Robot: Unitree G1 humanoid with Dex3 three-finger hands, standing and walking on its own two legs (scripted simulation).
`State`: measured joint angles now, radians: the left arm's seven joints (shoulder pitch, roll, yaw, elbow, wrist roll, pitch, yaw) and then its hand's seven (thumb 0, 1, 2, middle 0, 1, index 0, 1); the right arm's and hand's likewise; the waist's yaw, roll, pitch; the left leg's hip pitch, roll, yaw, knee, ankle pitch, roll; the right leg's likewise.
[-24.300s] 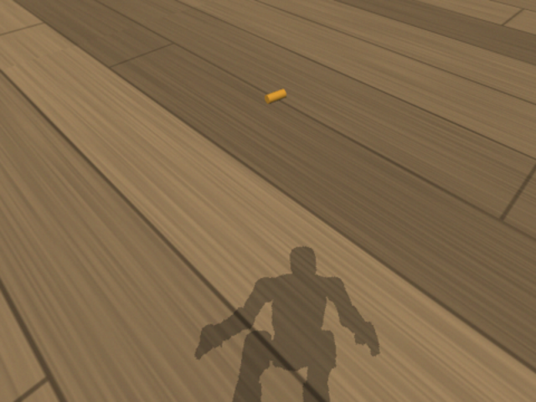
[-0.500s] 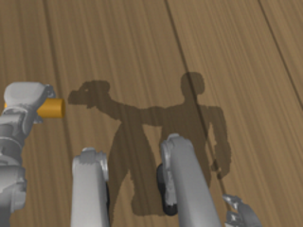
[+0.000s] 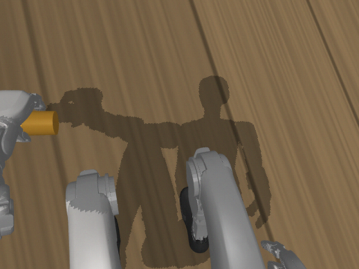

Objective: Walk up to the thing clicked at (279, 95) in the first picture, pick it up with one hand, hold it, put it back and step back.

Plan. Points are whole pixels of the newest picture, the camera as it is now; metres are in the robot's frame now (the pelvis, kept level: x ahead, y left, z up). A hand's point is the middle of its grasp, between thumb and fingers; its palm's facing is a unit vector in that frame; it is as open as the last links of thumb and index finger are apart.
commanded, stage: crouch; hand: left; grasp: from above
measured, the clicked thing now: (22, 123) +0.46 +0.28 -0.20
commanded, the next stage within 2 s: lower in 0.10 s
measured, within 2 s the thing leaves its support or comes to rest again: rests again in 1.46 s
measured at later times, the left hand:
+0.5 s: hand (27, 128) +0.45 +0.28 -0.22, palm faces -0.50 -0.02 -0.87, open 8.5 cm
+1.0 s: hand (36, 128) +0.46 +0.28 -0.27, palm faces -0.48 -0.04 -0.88, open 8.4 cm
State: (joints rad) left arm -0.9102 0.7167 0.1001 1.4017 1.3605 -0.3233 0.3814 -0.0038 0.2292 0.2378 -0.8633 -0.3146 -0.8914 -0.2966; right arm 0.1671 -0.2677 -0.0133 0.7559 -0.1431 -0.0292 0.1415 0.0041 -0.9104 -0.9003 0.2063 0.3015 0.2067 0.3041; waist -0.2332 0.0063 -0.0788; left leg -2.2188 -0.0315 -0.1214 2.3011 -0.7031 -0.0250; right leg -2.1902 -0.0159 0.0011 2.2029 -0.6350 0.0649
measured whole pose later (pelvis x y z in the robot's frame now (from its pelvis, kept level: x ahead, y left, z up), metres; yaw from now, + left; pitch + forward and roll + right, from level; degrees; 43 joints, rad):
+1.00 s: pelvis +0.01 +0.01 -0.06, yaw -4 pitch +33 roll -10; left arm -0.95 0.85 0.17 1.56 1.43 -0.35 0.53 0.00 0.21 0.25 -0.91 -0.24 -0.94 -0.22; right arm 0.10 -0.28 0.08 0.75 -0.22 -0.07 0.19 0.00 -0.91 -0.90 0.21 0.30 0.21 0.30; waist -0.30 -0.05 0.03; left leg -2.35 -0.04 -0.18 2.52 -0.75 -0.02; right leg -2.30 0.01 -0.03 2.37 -0.65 0.08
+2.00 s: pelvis +0.00 +0.02 -0.08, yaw -7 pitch +27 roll -14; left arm -0.99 0.99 0.13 1.75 1.46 -0.35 0.63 -0.01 0.22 0.22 -0.93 -0.22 -0.95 -0.21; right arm 0.10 -0.33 0.21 0.72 -0.30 -0.18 0.27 0.00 -0.91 -0.90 0.21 0.30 0.21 0.30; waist -0.37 -0.10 0.11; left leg -2.35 -0.03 -0.23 2.61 -0.75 0.00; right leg -2.27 0.04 -0.08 2.40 -0.63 0.08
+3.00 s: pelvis +0.00 +0.02 -0.07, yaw -8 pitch +27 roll -15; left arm -0.98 1.01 0.14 1.70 1.43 -0.35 0.61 0.00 -0.16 0.74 -0.37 -0.73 -0.36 -0.72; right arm 0.09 -0.34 0.22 0.69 -0.28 -0.19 0.27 0.00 -0.90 -0.90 0.21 0.30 0.21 0.30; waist -0.36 -0.11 0.12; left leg -2.35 -0.04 -0.24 2.60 -0.75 0.00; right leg -2.26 0.03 -0.09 2.39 -0.63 0.07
